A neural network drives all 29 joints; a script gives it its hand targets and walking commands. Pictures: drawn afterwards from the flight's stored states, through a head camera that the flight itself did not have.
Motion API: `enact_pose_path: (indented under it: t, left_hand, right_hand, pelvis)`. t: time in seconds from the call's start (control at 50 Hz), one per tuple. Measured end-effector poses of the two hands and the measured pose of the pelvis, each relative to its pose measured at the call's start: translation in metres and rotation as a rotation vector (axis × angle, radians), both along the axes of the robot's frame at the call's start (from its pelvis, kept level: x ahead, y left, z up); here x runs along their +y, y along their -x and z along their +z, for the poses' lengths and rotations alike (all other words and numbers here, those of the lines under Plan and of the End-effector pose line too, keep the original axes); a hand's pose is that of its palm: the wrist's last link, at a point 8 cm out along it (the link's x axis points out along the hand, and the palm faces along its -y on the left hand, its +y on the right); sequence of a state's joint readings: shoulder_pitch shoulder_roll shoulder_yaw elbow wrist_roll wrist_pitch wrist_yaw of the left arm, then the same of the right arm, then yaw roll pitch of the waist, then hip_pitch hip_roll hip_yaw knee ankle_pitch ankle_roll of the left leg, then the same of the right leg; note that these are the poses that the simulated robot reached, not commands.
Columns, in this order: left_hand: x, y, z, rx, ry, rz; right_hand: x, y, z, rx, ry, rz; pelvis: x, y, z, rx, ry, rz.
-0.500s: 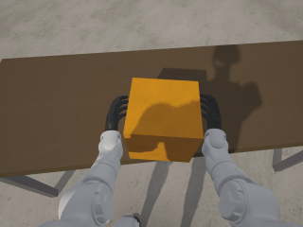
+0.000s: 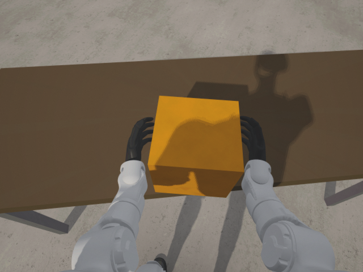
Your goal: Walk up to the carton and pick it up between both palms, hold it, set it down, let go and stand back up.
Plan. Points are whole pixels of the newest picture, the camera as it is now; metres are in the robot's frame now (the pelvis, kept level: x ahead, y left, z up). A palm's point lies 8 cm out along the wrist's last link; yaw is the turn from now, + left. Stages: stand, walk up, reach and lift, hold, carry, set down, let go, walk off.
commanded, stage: reach and lift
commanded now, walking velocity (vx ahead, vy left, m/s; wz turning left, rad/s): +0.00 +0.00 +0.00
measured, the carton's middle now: (194, 149) +0.40 +0.01 -0.04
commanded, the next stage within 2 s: none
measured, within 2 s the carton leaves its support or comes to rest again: leaves its support in 0.96 s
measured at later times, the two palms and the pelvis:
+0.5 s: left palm (135, 153) +0.36 +0.15 -0.01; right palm (255, 153) +0.37 -0.13 +0.00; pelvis -0.01 +0.00 +0.00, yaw +0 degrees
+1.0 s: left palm (134, 156) +0.35 +0.15 -0.01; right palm (256, 155) +0.37 -0.13 +0.01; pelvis -0.02 +0.00 -0.01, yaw -1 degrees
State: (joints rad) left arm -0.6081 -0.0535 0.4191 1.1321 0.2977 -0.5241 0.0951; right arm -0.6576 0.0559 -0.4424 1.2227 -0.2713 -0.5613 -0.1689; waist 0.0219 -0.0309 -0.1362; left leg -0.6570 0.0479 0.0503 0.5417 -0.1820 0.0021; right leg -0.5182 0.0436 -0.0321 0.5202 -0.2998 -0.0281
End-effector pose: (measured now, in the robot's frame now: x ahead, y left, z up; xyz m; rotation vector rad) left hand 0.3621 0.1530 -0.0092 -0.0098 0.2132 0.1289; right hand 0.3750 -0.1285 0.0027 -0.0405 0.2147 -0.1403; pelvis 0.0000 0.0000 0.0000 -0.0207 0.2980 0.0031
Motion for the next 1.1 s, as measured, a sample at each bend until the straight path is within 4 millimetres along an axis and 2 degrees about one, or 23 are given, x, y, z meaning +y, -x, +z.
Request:
enact_pose_path:
  t: [0.8, 1.1]
  left_hand:
    - [-0.001, 0.002, -0.001, -0.024, 0.044, -0.009]
    - [0.004, 0.01, 0.0, -0.063, 0.079, 0.013]
  right_hand:
    - [-0.001, 0.008, 0.002, -0.032, 0.036, -0.006]
    - [0.004, 0.01, 0.011, -0.075, 0.07, 0.018]
  pelvis:
    - [0.005, 0.011, -0.002, 0.057, 0.018, -0.007]
    - [0.004, 0.023, -0.008, 0.076, 0.024, -0.002]
